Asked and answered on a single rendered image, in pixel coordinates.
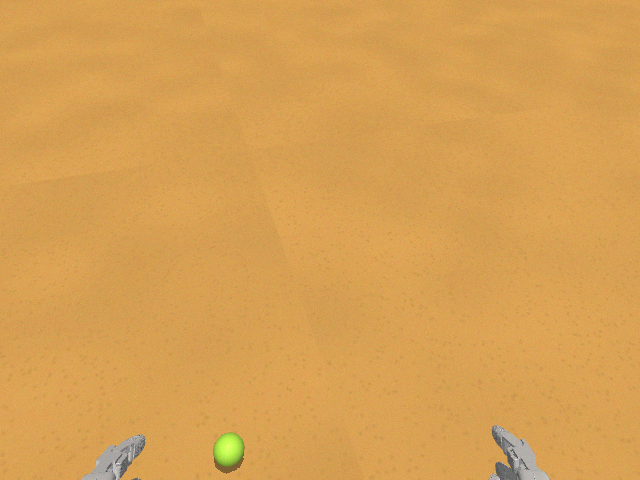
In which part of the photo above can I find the right robot hand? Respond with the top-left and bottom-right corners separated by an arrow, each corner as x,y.
489,425 -> 551,480

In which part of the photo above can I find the left robot hand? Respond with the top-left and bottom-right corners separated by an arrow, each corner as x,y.
81,434 -> 145,480

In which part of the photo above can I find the ball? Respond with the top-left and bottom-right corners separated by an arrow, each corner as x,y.
213,432 -> 244,467

